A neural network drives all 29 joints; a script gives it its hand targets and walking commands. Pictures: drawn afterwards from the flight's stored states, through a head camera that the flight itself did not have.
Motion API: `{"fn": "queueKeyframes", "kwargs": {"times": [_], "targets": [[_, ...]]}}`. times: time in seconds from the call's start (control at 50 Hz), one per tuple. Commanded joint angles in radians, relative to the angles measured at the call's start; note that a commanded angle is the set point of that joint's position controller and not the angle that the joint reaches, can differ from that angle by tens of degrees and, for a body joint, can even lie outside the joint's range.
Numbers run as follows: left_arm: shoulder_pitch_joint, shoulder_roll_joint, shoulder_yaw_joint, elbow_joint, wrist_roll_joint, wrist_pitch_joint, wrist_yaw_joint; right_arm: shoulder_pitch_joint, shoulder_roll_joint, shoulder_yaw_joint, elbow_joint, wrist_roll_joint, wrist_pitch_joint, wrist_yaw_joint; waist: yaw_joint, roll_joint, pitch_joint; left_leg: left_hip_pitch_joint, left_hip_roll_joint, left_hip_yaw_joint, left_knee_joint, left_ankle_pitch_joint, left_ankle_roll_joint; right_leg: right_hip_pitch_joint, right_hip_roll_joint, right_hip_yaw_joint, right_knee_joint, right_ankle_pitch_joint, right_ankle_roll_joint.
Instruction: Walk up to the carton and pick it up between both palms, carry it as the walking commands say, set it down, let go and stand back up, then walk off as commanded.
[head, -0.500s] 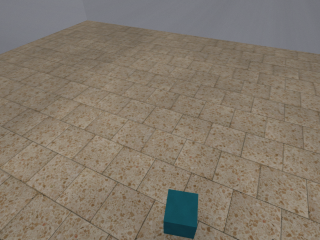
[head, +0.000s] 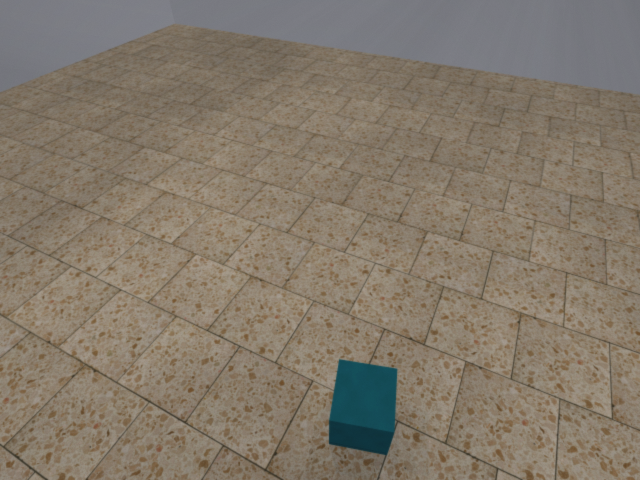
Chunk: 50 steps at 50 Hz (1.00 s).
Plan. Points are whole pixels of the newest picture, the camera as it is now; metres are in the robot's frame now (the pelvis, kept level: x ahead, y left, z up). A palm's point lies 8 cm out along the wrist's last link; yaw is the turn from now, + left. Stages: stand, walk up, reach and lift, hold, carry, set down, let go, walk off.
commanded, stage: stand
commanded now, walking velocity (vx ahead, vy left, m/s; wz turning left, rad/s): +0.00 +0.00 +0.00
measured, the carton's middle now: (362, 406) +0.49 -0.07 -0.68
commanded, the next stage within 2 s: walk off in 0.84 s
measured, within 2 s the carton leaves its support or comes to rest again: neither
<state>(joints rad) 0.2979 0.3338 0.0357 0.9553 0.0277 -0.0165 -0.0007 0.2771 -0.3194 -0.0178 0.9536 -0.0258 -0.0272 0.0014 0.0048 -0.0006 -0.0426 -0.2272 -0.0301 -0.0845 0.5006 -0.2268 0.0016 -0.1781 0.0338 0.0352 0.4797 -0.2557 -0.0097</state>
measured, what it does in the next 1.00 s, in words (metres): stands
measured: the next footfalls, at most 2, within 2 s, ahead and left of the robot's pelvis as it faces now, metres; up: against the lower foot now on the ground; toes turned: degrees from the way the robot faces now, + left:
left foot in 1.88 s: +0.02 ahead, +0.09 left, +0.00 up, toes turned -29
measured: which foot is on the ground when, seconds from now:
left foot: down 0.00-1.00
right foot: down 0.00-1.00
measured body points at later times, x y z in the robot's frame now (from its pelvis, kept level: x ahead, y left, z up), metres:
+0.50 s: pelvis -0.01 +0.00 +0.00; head -0.03 +0.01 +0.45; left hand +0.04 +0.29 -0.13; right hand +0.07 -0.29 -0.12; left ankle +0.03 +0.12 -0.74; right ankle +0.00 -0.12 -0.74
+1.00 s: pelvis +0.00 +0.01 +0.01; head -0.02 +0.01 +0.46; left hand +0.06 +0.30 -0.13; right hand +0.07 -0.29 -0.12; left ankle +0.03 +0.12 -0.74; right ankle +0.00 -0.12 -0.74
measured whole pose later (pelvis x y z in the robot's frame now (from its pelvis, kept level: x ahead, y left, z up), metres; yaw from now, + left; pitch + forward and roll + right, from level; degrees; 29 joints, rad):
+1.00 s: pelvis +0.00 +0.01 +0.01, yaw +0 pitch -3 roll +0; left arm 0.17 0.33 0.00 1.11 0.02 -0.02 0.00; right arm 0.16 -0.33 0.00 1.10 -0.01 -0.03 0.00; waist 0.01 0.00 0.00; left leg -0.18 -0.04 -0.08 0.40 -0.17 0.01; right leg -0.14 0.02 0.04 0.39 -0.21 0.00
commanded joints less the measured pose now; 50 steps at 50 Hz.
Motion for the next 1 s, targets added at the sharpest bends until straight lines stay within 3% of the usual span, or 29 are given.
{"fn": "queueKeyframes", "kwargs": {"times": [0.0,0.06,0.1,0.12,0.14,0.18,0.22,0.26,0.3,0.32,0.34,0.4,0.48,0.56,0.58,0.62,0.64,0.68,0.7,0.72,0.74,0.76,0.78,0.8,0.82,0.86,0.9,0.92,0.98], "targets": [[-0.062,0.152,0.034,-0.063,0.0,-0.028,0.012,-0.088,-0.203,-0.051,-0.073,-0.001,-0.029,-0.012,0.003,0.004,0.069,-0.023,0.101,-0.131,-0.096,-0.005,0.053,-0.061,-0.108,0.14,-0.111,0.04,-0.035],[-0.044,0.167,0.027,-0.037,-0.005,-0.023,0.008,-0.076,-0.209,-0.044,-0.047,0.001,-0.026,-0.018,0.0,0.008,0.034,-0.004,0.101,-0.127,-0.123,-0.034,0.043,-0.05,-0.097,0.124,-0.12,0.005,-0.028],[-0.075,0.185,0.031,-0.027,-0.006,-0.025,0.01,-0.109,-0.209,-0.042,-0.045,0.0,-0.023,-0.014,0.015,-0.04,0.061,-0.029,0.102,-0.126,-0.118,-0.025,0.049,-0.043,-0.115,0.143,-0.136,0.002,-0.034],[-0.064,0.185,0.032,-0.018,-0.003,-0.022,0.011,-0.076,-0.21,-0.046,-0.032,-0.002,-0.023,-0.02,-0.006,0.021,0.08,-0.022,0.097,-0.131,-0.135,-0.061,0.044,-0.066,-0.107,0.134,-0.132,-0.023,-0.034],[-0.084,0.189,0.033,-0.029,-0.007,-0.024,0.013,-0.089,-0.221,-0.047,-0.021,-0.005,-0.023,-0.02,0.016,-0.002,0.097,-0.043,0.11,-0.149,-0.143,-0.052,0.047,-0.06,-0.104,0.129,-0.125,-0.022,-0.036],[-0.075,0.179,0.027,-0.009,-0.011,-0.026,0.008,-0.105,-0.188,-0.038,-0.024,-0.004,-0.025,-0.017,0.016,-0.006,0.092,-0.043,0.106,-0.139,-0.135,-0.041,0.049,-0.045,-0.116,0.14,-0.134,0.001,-0.036],[-0.092,0.2,0.036,-0.008,-0.009,-0.027,0.006,-0.101,-0.203,-0.038,-0.01,0.011,-0.023,-0.013,-0.005,0.029,0.086,-0.025,0.106,-0.136,-0.147,-0.056,0.039,-0.066,-0.113,0.14,-0.135,-0.018,-0.033],[-0.061,0.17,0.02,0.018,-0.005,-0.027,0.007,-0.099,-0.209,-0.04,0.002,0.005,-0.018,-0.015,0.007,0.05,0.096,-0.035,0.104,-0.141,-0.158,-0.079,0.043,-0.049,-0.108,0.13,-0.136,-0.002,-0.034],[-0.094,0.188,0.028,0.019,-0.004,-0.024,0.006,-0.112,-0.202,-0.038,0.008,0.008,-0.018,-0.015,0.005,-0.002,0.084,-0.047,0.1,-0.152,-0.172,-0.106,0.037,-0.037,-0.095,0.116,-0.128,-0.029,-0.029],[-0.085,0.171,0.029,0.017,-0.002,-0.024,0.007,-0.129,-0.198,-0.039,0.002,0.004,-0.023,-0.016,0.018,0.012,0.06,-0.024,0.112,-0.143,-0.159,-0.088,0.041,-0.029,-0.106,0.126,-0.136,-0.016,-0.031],[-0.118,0.181,0.023,0.022,-0.004,-0.026,0.006,-0.134,-0.193,-0.035,0.006,0.008,-0.022,-0.012,0.004,-0.011,0.084,-0.028,0.097,-0.125,-0.147,-0.066,0.038,-0.053,-0.112,0.134,-0.154,-0.007,-0.029],[-0.12,0.171,0.018,0.031,-0.01,-0.03,0.005,-0.12,-0.216,-0.036,0.034,0.01,-0.024,-0.012,0.002,0.028,0.065,-0.005,0.113,-0.131,-0.155,-0.01,0.039,-0.036,-0.119,0.142,-0.147,0.034,-0.033],[-0.13,0.203,0.019,0.043,-0.009,-0.026,0.014,-0.137,-0.212,-0.038,0.024,0.013,-0.021,-0.019,-0.007,-0.026,0.038,0.021,0.116,-0.131,-0.155,0.001,0.042,-0.023,-0.118,0.132,-0.152,0.056,-0.03],[-0.112,0.173,0.009,0.068,-0.01,-0.02,0.009,-0.151,-0.2,-0.031,0.04,0.005,-0.02,-0.013,0.006,0.022,0.069,0.014,0.108,-0.131,-0.174,-0.055,0.037,-0.041,-0.117,0.125,-0.16,-0.02,-0.027],[-0.115,0.179,0.014,0.065,-0.017,-0.017,0.008,-0.159,-0.219,-0.035,0.042,0.01,-0.024,-0.015,0.018,0.053,0.091,-0.012,0.118,-0.142,-0.182,-0.062,0.04,-0.039,-0.118,0.131,-0.16,0.017,-0.037],[-0.137,0.195,0.011,0.082,-0.01,-0.022,0.008,-0.149,-0.22,-0.031,0.055,0.011,-0.023,-0.017,-0.004,0.018,0.07,0.002,0.111,-0.139,-0.188,-0.039,0.031,-0.023,-0.124,0.131,-0.163,0.01,-0.031],[-0.143,0.176,0.013,0.073,-0.011,-0.025,0.008,-0.161,-0.224,-0.037,0.051,0.004,-0.022,-0.019,0.009,-0.029,0.059,0.005,0.116,-0.142,-0.177,-0.01,0.041,-0.018,-0.125,0.128,-0.162,0.034,-0.028],[-0.125,0.18,0.007,0.076,-0.012,-0.022,0.011,-0.157,-0.225,-0.031,0.054,0.013,-0.022,-0.017,0.0,0.019,0.05,0.033,0.109,-0.125,-0.165,0.001,0.036,-0.022,-0.128,0.134,-0.166,0.056,-0.031],[-0.138,0.197,0.012,0.085,-0.014,-0.026,0.01,-0.13,-0.192,-0.027,0.061,0.014,-0.019,-0.015,-0.009,-0.03,0.051,0.041,0.118,-0.136,-0.173,-0.001,0.04,-0.021,-0.127,0.137,-0.16,0.03,-0.03],[-0.169,0.195,0.012,0.076,-0.019,-0.03,0.01,-0.156,-0.186,-0.019,0.062,0.014,-0.022,-0.015,-0.006,-0.031,0.051,0.018,0.119,-0.136,-0.174,0.007,0.042,-0.021,-0.133,0.148,-0.177,0.03,-0.03],[-0.166,0.199,0.013,0.075,-0.015,-0.031,0.01,-0.169,-0.19,-0.021,0.057,0.011,-0.024,-0.01,-0.004,0.024,0.061,0.033,0.115,-0.128,-0.175,0.015,0.036,-0.026,-0.128,0.14,-0.168,0.038,-0.034],[-0.146,0.192,0.013,0.086,-0.011,-0.029,0.01,-0.159,-0.211,-0.033,0.058,0.015,-0.025,-0.014,0.004,0.002,0.039,0.054,0.118,-0.125,-0.173,0.035,0.04,-0.016,-0.133,0.136,-0.168,0.064,-0.035],[-0.14,0.19,0.007,0.092,-0.011,-0.022,0.009,-0.166,-0.234,-0.031,0.059,0.015,-0.024,-0.014,-0.002,0.035,0.059,0.033,0.115,-0.122,-0.17,0.026,0.035,-0.02,-0.134,0.132,-0.172,0.095,-0.031],[-0.136,0.206,0.013,0.093,-0.018,-0.026,0.012,-0.174,-0.225,-0.032,0.06,0.016,-0.021,-0.012,0.01,-0.01,0.042,0.026,0.122,-0.136,-0.18,0.028,0.041,0.007,-0.133,0.134,-0.166,0.071,-0.03],[-0.151,0.208,0.015,0.099,-0.014,-0.026,0.009,-0.149,-0.217,-0.035,0.078,0.017,-0.022,-0.016,-0.003,-0.033,0.048,0.014,0.114,-0.137,-0.203,-0.01,0.037,0.011,-0.129,0.13,-0.172,0.002,-0.032],[-0.13,0.186,0.006,0.1,-0.011,-0.027,0.005,-0.169,-0.212,-0.023,0.075,0.021,-0.022,-0.009,0.013,0.004,0.038,0.03,0.107,-0.118,-0.179,0.013,0.032,0.003,-0.13,0.13,-0.169,0.033,-0.029],[-0.169,0.177,0.004,0.099,-0.012,-0.02,0.006,-0.177,-0.227,-0.035,0.074,0.014,-0.031,-0.015,-0.001,0.025,0.049,0.038,0.111,-0.121,-0.187,0.033,0.033,-0.005,-0.133,0.12,-0.171,0.082,-0.026],[-0.168,0.219,0.012,0.1,-0.013,-0.022,0.012,-0.176,-0.224,-0.031,0.079,0.008,-0.026,-0.012,-0.001,-0.003,0.028,0.034,0.105,-0.115,-0.187,0.052,0.024,0.02,-0.132,0.119,-0.158,0.102,-0.024],[-0.152,0.208,0.011,0.102,-0.017,-0.022,0.007,-0.159,-0.229,-0.033,0.089,0.013,-0.022,-0.017,0.008,-0.008,0.059,0.033,0.108,-0.118,-0.175,0.068,0.031,0.004,-0.131,0.124,-0.181,0.082,-0.026]]}}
